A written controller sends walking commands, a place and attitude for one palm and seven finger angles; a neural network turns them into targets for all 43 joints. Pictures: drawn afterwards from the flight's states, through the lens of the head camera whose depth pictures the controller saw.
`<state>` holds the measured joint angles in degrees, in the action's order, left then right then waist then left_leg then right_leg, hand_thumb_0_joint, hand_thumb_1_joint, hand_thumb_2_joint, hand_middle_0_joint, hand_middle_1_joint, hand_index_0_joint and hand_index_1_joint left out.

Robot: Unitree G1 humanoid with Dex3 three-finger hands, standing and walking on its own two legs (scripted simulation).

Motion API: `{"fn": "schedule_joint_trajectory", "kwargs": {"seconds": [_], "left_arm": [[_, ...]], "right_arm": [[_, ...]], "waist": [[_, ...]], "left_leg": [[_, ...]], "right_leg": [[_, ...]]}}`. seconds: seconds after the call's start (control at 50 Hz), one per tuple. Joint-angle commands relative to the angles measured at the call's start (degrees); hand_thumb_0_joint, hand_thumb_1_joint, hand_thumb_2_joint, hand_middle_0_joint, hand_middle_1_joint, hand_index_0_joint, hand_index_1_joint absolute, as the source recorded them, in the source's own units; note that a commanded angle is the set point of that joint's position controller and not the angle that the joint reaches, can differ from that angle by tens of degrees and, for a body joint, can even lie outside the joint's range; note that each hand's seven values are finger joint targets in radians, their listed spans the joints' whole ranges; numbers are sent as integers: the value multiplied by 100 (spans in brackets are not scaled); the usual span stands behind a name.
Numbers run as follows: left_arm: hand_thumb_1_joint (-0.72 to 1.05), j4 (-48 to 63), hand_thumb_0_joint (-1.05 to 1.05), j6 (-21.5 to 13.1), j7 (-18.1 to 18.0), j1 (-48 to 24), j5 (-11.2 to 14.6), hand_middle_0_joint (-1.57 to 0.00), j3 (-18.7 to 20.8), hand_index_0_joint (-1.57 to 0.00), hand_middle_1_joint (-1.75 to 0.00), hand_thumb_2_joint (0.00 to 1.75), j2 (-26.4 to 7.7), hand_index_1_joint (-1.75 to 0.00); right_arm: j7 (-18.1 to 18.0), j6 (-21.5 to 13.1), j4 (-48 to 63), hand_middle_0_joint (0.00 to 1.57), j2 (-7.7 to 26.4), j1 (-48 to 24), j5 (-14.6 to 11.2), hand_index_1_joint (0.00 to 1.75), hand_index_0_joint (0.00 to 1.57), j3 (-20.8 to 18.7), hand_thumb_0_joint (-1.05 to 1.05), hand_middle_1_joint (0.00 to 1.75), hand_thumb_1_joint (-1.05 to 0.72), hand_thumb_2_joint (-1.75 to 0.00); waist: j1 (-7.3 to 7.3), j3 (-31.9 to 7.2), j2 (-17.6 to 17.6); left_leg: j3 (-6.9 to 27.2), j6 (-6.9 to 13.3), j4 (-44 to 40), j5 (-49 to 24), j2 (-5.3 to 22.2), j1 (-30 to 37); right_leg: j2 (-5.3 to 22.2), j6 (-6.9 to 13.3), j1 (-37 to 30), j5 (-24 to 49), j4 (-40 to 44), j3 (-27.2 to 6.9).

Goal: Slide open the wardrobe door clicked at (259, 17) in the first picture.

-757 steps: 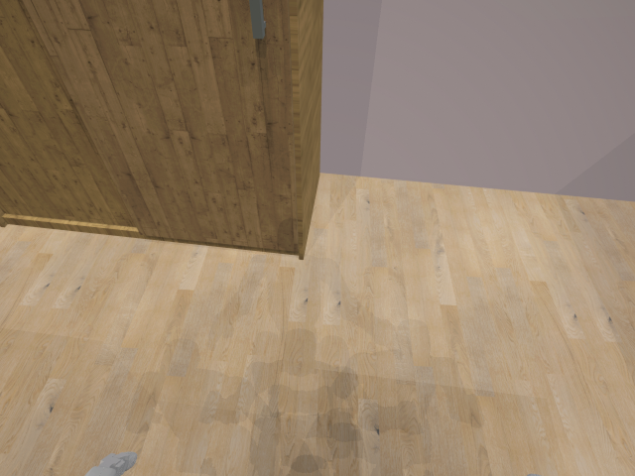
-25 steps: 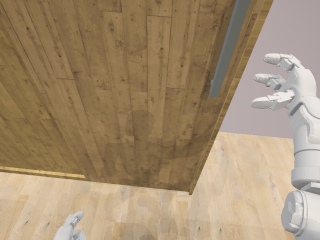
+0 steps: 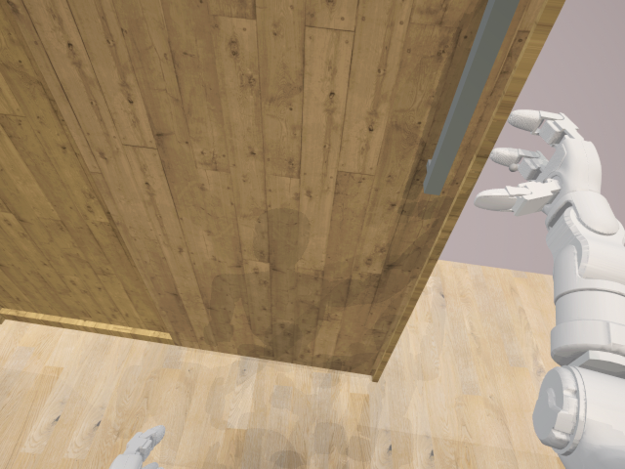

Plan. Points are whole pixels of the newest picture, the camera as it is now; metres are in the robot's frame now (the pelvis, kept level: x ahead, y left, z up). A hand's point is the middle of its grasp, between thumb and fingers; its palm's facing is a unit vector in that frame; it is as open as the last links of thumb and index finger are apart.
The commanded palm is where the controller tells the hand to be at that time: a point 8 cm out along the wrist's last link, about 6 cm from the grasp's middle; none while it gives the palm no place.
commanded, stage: move the hooked fingers beside the handle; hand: right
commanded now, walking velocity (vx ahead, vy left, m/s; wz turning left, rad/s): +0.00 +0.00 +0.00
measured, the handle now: (460, 99) +0.52 -0.13 +0.24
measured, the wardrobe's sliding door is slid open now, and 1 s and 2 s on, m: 0.00 0.00 0.00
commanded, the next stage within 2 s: feel for the door with the fingertips in 1.04 s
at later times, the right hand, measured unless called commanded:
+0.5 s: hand (511, 148) +0.45 -0.18 +0.22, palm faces +0.06 +1.00 +0.03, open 14.0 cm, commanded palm +0.41 -0.24 +0.21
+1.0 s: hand (516, 168) +0.43 -0.19 +0.21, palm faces +0.06 +1.00 +0.00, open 14.0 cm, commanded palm +0.41 -0.24 +0.21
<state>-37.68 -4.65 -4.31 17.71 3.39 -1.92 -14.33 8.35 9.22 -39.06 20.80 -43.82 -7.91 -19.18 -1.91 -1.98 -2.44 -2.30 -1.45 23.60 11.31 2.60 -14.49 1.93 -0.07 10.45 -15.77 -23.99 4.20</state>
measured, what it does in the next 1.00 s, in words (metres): stands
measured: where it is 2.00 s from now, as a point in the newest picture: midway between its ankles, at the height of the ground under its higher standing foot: outside the picture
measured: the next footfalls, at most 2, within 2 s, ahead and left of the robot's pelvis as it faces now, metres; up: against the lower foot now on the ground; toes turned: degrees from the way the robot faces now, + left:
none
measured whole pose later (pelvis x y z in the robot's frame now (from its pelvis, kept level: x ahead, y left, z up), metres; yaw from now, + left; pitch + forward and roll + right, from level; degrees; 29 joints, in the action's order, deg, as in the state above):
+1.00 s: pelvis -0.01 +0.00 +0.00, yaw -1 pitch +2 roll +0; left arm -37.5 -5.3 -4.9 15.7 3.8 -2.0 -14.9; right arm 9.5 9.6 -43.2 21.4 -47.7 -8.9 -15.8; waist -1.3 -2.2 -2.0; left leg -3.4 -1.5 23.9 11.0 3.0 -15.0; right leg 1.6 0.0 12.0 -15.6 -25.4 3.0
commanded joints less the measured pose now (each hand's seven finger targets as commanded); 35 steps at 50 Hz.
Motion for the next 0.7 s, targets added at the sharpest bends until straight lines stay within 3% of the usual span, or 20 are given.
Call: {"fn": "schedule_joint_trajectory", "kwargs": {"seconds": [0.0, 0.02, 0.04, 0.08, 0.12, 0.14, 0.2, 0.24, 0.26, 0.3, 0.32, 0.34, 0.36, 0.4, 0.44, 0.52, 0.54, 0.64, 0.66, 0.68], "left_arm": [[90, 795, 0, -324, -94, -339, 50, -20, 275, -20, -30, 90, -780, -30], [90, 762, 0, -349, -111, -361, 55, -20, 265, -20, -30, 90, -774, -30], [90, 737, 0, -349, -124, -349, 64, -20, 278, -20, -30, 90, -797, -30], [90, 636, 0, -350, -151, -363, 102, -20, 230, -20, -30, 90, -793, -30], [90, 537, 0, -309, -173, -304, 119, -20, 213, -20, -30, 90, -844, -30], [90, 511, 0, -292, -177, -255, 100, -20, 231, -20, -30, 90, -878, -30], [90, 558, 0, -317, -180, -246, 95, -20, 231, -20, -30, 90, -868, -30], [90, 556, 0, -334, -180, -160, 44, -20, 253, -20, -30, 90, -879, -30], [90, 630, 0, -361, -172, -180, 45, -20, 254, -20, -30, 90, -854, -30], [90, 646, 0, -410, -165, -203, 42, -20, 238, -20, -30, 90, -807, -30], [90, 621, 0, -435, -157, -184, 31, -20, 230, -20, -30, 90, -796, -30], [90, 590, 0, -415, -149, -122, 19, -20, 241, -20, -30, 90, -827, -30], [90, 589, 0, -414, -143, -156, 33, -20, 230, -20, -30, 90, -830, -30], [90, 581, 0, -390, -124, -172, 48, -20, 224, -20, -30, 90, -830, -30], [90, 595, 0, -309, -98, -130, 51, -20, 235, -20, -30, 90, -886, -30], [90, 721, 0, -239, -72, -142, 89, -20, 260, -20, -30, 90, -902, -30], [90, 729, 0, -236, -75, -101, 77, -20, 292, -20, -30, 90, -925, -30], [90, 817, 0, -352, -110, -214, 71, -20, 323, -20, -30, 90, -846, -30], [90, 802, 0, -382, -107, -227, 70, -20, 316, -20, -30, 90, -840, -30], [90, 758, 0, -410, -112, -239, 60, -20, 294, -20, -30, 90, -819, -30]], "right_arm": [[141, -692, 2027, 30, 1587, -3403, -162, 120, 30, -152, 0, 120, 50, -30], [193, -632, 1929, 30, 1450, -3459, -187, 120, 30, -40, 0, 120, 50, -30], [230, -567, 1848, 30, 1442, -3375, -181, 120, 30, 10, 0, 120, 50, -30], [295, -297, 1255, 30, 1159, -3279, -192, 120, 30, 253, 0, 120, 50, -30], [315, -42, 536, 30, 1069, -3177, -180, 120, 30, 361, 0, 120, 50, -30], [289, 0, 328, 30, 1109, -3206, -165, 120, 30, 326, 0, 120, 50, -30], [255, -90, 246, 30, 1058, -3557, -196, 120, 30, 385, 0, 120, 50, -30], [193, -408, 435, 30, 1389, -3781, -198, 120, 30, 144, 0, 120, 50, -30], [175, -589, 717, 30, 1489, -3932, -204, 120, 30, 52, 0, 120, 50, -30], [145, -891, 1011, 30, 1483, -4243, -181, 120, 30, 103, 0, 120, 50, -30], [122, -974, 1003, 30, 1522, -4323, -165, 120, 30, 66, 0, 120, 50, -30], [96, -1040, 906, 30, 1751, -4147, -144, 120, 30, -91, 0, 120, 50, -30], [97, -1043, 853, 30, 1812, -4095, -115, 120, 30, -157, 0, 120, 50, -30], [111, -916, 515, 30, 1832, -3743, -79, 120, 30, -241, 0, 120, 50, -30], [132, -720, 127, 30, 1966, -3175, -2, 120, 30, -358, 0, 120, 50, -30], [289, -437, 78, 30, 1570, -2740, -52, 120, 30, -70, 0, 120, 50, -30], [314, -474, 165, 30, 1565, -2753, -103, 120, 30, -82, 0, 120, 50, -30], [372, -813, 1792, 30, 1432, -3583, -326, 120, 30, 58, 0, 120, 50, -30], [337, -839, 1964, 30, 1578, -3669, -324, 120, 30, -80, 0, 120, 50, -30], [308, -844, 2025, 30, 1417, -3792, -308, 120, 30, 64, 0, 120, 50, -30]], "waist": [[37, -2223, 206], [1, -2091, 6], [-14, -2013, 128], [-74, -1528, -200], [-118, -1053, -60], [-137, -1024, 183], [-174, -1268, 272], [-125, -1639, 419], [-91, -1996, 313], [-97, -2286, 126], [-98, -2316, -21], [-49, -2338, 218], [-29, -2267, 105], [43, -2033, 4], [153, -1825, 147], [92, -1466, 317], [65, -1502, 579], [-26, -2210, 160], [6, -2361, -62], [-46, -2328, -205]], "left_leg": [[-38, 279, 85, -2319, -247, 1213], [-36, 283, 36, -2183, -248, 1075], [-56, 281, -3, -2048, -244, 1028], [-71, 296, -78, -1721, -237, 701], [-105, 293, -175, -1236, -235, 403], [-127, 287, -209, -1108, -234, 382], [-85, 275, -149, -1091, -204, 362], [-69, 283, -67, -1292, -192, 632], [-29, 283, 1, -1499, -195, 789], [1, 282, 65, -1740, -204, 904], [12, 282, 72, -1821, -211, 907], [-4, 280, 78, -1824, -204, 1040], [3, 287, 99, -1914, -210, 1058], [-5, 297, 82, -1949, -204, 1043], [-50, 314, 77, -1958, -191, 1119], [-76, 282, 22, -1914, -207, 900], [-100, 276, 3, -1873, -215, 945], [-33, 283, 48, -2053, -257, 1028], [-12, 289, 43, -2010, -266, 1023], [-27, 296, 38, -2019, -265, 959]], "right_leg": [[-104, 182, -632, 2428, 71, -238], [-121, 175, -650, 2275, 86, -234], [-105, 187, -629, 2165, 87, -235], [-153, 163, -443, 1776, 136, -245], [-166, 144, -138, 1285, 205, -285], [-170, 154, -83, 1179, 200, -307], [-193, 171, -73, 1140, 133, -322], [-179, 175, -151, 1362, 82, -346], [-188, 184, -287, 1535, 50, -337], [-189, 180, -486, 1762, -1, -327], [-195, 172, -524, 1833, -12, -322], [-169, 183, -431, 1859, -13, -345], [-172, 180, -385, 1895, 16, -322], [-184, 165, -236, 1855, 65, -266], [-170, 153, 1, 1875, 123, -249], [-140, 165, 109, 1748, 152, -178], [-124, 178, 89, 1739, 150, -210], [-112, 203, -585, 2126, 20, -246], [-126, 186, -679, 2125, 20, -276], [-135, 175, -743, 2175, 21, -288]]}}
